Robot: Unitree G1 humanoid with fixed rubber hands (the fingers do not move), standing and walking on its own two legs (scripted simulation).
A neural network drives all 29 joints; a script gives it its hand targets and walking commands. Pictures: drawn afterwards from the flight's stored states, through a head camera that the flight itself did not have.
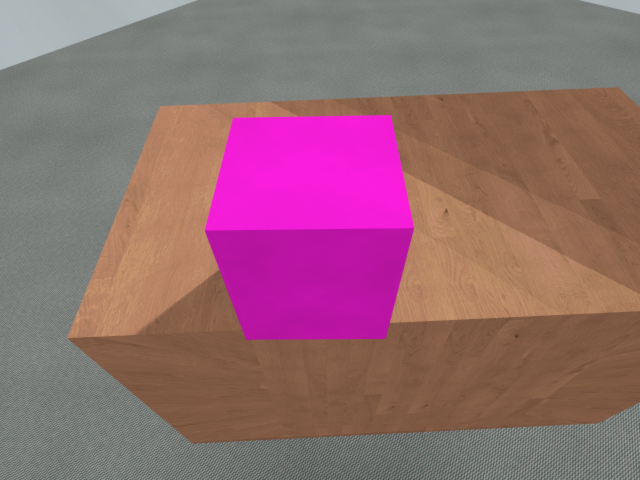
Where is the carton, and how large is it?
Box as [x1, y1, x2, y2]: [205, 115, 413, 339]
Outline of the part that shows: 390,115 233,118 205,227 205,232 246,339 385,338 413,230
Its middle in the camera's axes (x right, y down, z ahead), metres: -0.01 -0.01 +0.55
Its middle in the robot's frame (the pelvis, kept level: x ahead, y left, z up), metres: +0.42 +0.03 +0.06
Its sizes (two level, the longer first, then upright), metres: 0.210 0.200 0.250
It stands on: a pedestal, 0.70 m high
